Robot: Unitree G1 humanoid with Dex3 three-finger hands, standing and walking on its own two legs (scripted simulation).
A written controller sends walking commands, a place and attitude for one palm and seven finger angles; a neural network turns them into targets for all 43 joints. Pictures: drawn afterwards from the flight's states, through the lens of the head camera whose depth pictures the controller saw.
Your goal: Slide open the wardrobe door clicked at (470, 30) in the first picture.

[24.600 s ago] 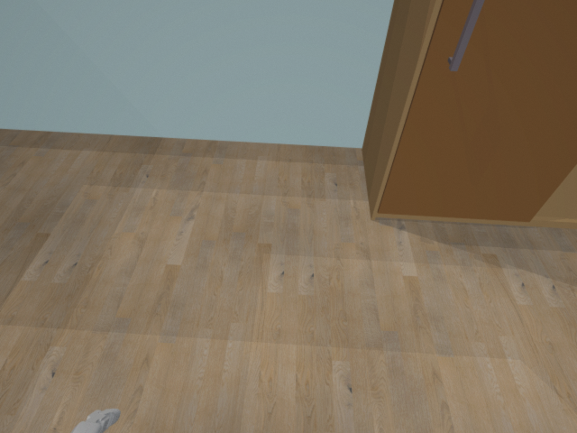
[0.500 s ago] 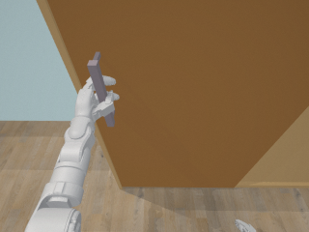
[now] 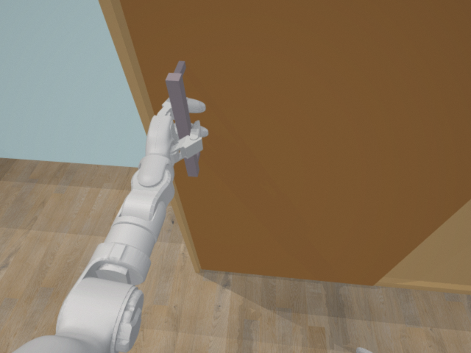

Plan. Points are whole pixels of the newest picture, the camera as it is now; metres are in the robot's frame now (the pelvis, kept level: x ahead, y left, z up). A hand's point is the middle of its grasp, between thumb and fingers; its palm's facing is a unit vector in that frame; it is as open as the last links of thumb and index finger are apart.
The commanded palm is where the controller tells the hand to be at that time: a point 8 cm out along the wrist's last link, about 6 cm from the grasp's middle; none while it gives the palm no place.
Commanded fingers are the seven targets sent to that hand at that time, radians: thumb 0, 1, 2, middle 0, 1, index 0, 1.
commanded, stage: tug the door sideways, standing still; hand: left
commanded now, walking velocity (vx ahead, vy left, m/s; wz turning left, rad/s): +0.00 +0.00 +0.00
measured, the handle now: (187, 125) +0.48 +0.11 +0.12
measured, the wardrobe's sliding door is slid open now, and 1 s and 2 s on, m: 0.01 0.08 0.46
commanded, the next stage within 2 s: step sideways, sliding the door along in 0.06 s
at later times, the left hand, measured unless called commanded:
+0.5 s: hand (219, 142) +0.43 +0.05 +0.13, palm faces -0.02 -0.99 -0.15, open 5.5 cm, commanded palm +0.42 +0.08 +0.13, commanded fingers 0.00 0.90 0.90 -0.45 -1.40 -0.45 -1.40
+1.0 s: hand (243, 142) +0.43 +0.00 +0.13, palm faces +0.15 -0.98 -0.09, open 5.7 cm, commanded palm +0.40 -0.01 +0.13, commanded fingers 0.00 0.90 0.90 -0.45 -1.40 -0.45 -1.40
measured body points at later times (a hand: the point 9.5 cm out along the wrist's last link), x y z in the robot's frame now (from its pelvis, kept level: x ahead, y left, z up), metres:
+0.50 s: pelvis -0.02 -0.03 -0.01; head +0.01 -0.07 +0.44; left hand +0.43 +0.10 +0.14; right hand +0.07 -0.27 -0.14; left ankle +0.00 +0.12 -0.72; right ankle -0.02 -0.13 -0.72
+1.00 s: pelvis +0.00 -0.15 +0.00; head +0.08 -0.15 +0.44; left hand +0.42 +0.06 +0.13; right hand +0.16 -0.36 -0.12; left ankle +0.01 +0.05 -0.72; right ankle +0.06 -0.33 -0.68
